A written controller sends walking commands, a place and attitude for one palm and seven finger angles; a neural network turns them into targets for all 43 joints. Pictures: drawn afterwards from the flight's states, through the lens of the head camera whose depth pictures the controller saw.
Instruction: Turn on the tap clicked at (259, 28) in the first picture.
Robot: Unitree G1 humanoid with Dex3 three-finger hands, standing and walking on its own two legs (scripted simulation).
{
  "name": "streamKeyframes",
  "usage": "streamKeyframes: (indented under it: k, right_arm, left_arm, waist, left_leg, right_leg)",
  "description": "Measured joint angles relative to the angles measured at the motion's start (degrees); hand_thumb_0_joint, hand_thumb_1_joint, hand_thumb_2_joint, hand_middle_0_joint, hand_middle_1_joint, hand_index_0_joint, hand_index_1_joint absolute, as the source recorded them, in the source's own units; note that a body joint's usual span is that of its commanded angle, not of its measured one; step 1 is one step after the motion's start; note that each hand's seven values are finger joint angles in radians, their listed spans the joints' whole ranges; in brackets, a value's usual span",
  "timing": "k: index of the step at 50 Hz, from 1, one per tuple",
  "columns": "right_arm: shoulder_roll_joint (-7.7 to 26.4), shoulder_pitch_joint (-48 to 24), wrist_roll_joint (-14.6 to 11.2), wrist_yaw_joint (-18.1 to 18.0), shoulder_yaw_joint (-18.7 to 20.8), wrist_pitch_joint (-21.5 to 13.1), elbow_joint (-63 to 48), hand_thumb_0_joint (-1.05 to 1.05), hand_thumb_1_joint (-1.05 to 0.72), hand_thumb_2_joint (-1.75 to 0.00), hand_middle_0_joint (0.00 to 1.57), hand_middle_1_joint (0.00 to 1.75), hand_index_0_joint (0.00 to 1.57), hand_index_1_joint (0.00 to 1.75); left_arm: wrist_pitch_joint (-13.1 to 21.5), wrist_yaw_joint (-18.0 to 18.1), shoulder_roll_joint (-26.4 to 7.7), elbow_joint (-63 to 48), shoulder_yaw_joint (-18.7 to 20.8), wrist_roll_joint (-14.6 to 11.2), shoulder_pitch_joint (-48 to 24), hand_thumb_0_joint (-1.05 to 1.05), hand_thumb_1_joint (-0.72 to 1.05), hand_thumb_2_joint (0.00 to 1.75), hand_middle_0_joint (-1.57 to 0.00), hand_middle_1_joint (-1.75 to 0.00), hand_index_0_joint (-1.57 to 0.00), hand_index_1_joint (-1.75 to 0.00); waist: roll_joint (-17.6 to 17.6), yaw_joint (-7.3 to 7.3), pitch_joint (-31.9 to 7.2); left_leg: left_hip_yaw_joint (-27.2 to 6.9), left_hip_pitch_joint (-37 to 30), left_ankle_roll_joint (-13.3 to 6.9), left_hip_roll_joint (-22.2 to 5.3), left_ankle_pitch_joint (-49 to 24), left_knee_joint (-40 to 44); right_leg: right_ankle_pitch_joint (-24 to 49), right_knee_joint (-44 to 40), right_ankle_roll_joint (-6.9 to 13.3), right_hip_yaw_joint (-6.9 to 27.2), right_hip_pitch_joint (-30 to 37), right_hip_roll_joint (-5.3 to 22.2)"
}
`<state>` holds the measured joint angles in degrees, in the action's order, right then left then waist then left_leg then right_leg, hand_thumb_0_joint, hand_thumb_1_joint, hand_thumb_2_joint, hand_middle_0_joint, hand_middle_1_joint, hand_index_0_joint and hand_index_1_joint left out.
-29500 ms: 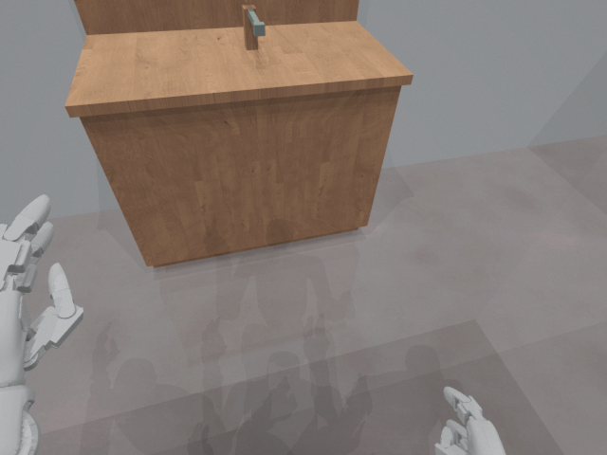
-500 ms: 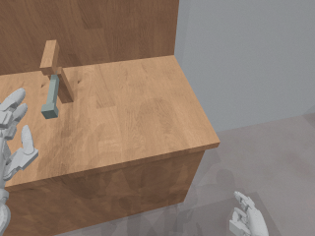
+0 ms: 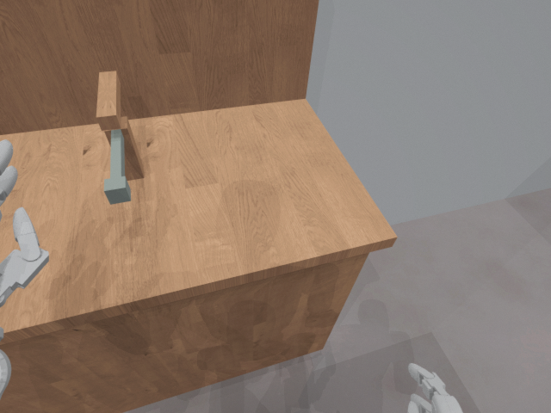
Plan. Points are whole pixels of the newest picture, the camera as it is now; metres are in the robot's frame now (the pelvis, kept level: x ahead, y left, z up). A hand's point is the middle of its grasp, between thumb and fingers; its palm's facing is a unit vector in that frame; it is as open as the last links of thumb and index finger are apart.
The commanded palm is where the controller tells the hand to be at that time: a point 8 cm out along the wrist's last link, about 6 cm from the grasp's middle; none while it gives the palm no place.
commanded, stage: come to a stop and stand still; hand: left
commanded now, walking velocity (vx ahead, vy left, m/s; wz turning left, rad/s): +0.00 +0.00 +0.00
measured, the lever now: (117, 190) +0.37 +0.27 +0.12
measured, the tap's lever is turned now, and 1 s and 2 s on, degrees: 0 0 0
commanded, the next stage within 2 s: look again from close up in 0.64 s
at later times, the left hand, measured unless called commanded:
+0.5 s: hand (59, 238) +0.25 +0.28 +0.16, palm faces +0.39 -0.85 -0.36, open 7.4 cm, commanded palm +0.19 +0.30 +0.18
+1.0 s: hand (68, 253) +0.24 +0.26 +0.16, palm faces +0.38 -0.85 -0.37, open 7.4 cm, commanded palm +0.18 +0.29 +0.18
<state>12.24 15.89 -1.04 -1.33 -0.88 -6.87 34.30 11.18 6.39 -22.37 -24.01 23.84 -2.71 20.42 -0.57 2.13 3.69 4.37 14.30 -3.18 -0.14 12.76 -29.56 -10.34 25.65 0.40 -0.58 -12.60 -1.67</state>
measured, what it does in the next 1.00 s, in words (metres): stands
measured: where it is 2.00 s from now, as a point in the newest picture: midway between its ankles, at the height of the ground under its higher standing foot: outside the picture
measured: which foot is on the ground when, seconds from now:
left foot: down 0.00-1.00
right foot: down 0.00-1.00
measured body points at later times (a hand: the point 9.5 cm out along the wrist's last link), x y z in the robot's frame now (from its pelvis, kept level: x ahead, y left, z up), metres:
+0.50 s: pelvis +0.03 +0.02 +0.00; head +0.04 +0.05 +0.45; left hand +0.22 +0.32 +0.18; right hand +0.22 -0.19 -0.06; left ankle +0.04 +0.08 -0.74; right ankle +0.04 -0.12 -0.74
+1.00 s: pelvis +0.02 +0.01 +0.01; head +0.03 +0.02 +0.46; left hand +0.21 +0.30 +0.18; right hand +0.19 -0.21 -0.07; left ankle +0.04 +0.08 -0.74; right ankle +0.04 -0.12 -0.74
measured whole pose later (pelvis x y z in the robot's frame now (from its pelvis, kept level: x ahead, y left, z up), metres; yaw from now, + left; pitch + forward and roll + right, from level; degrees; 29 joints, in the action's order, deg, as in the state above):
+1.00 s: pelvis +0.02 +0.01 +0.01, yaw +0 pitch -2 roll -1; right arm 11.6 12.6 -0.9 -1.7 -1.2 -5.6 33.1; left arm 10.6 5.6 -20.0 -22.5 19.0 -2.3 23.8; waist 0.3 1.4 2.3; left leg 4.9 11.5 -4.0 1.4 11.9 -24.8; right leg -10.0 22.1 -0.7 0.1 -10.4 -0.3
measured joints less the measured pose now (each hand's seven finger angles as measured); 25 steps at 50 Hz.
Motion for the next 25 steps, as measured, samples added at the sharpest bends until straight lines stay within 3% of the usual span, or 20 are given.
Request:
streamKeyframes:
  k: [5, 10, 18, 25]
  right_arm:
    - [-0.4, -0.9, -0.1, 0.6, -0.5, -1.1, 0.2, 0.01, -0.90, -0.90, 0.20, 0.30, 0.20, 0.29]
    - [-2.2, -2.7, 0.2, 0.8, -1.6, -1.0, -1.1, 0.01, -0.90, -0.90, 0.20, 0.30, 0.21, 0.30]
    - [-2.9, -4.2, 0.8, 1.3, -2.0, -1.3, -2.2, 0.01, -0.90, -0.90, 0.20, 0.30, 0.21, 0.30]
    - [-1.3, -4.7, 0.5, 1.3, -0.7, 0.1, -2.0, 0.01, -0.90, -0.90, 0.20, 0.30, 0.21, 0.30]
  left_arm:
    - [0.6, -0.2, 3.6, 2.7, -3.6, 1.2, -0.7, 0.01, 0.90, 0.90, -0.21, -0.30, -0.21, -0.30]
    - [-0.4, -1.3, 4.1, 5.2, -6.6, 2.4, 0.1, 0.01, 0.90, 0.90, -0.21, -0.30, -0.21, -0.30]
    - [0.4, -1.4, 0.9, -1.3, -3.6, 1.5, 0.9, 0.01, 0.89, 0.90, -0.22, -0.31, -0.21, -0.31]
    - [0.5, -1.3, 1.3, -1.0, -3.5, 0.9, 1.8, 0.01, 0.90, 0.90, -0.21, -0.31, -0.21, -0.31]
  waist:
    - [0.7, 0.31, -2.2]
    - [-0.2, -0.50, -2.1]
    - [-1.8, -0.49, -0.1]
    - [-0.9, -0.18, -0.7]
  left_leg:
    - [1.3, -1.2, -1.1, 1.4, -0.1, 1.7]
    - [1.9, -2.0, -1.8, 2.4, -0.3, 2.9]
    - [0.9, -2.3, -1.5, 2.1, 0.6, 2.6]
    - [0.8, -2.6, -1.4, 2.0, 1.2, 2.6]
  right_leg:
    - [-0.4, -0.1, -1.0, 1.3, 0.2, 1.3]
    - [-1.0, 0.4, -1.6, 1.9, 0.1, 2.2]
    - [-1.1, -1.2, -1.8, 1.0, 1.6, 2.0]
    - [-1.3, -2.0, -1.9, 0.9, 2.2, 1.9]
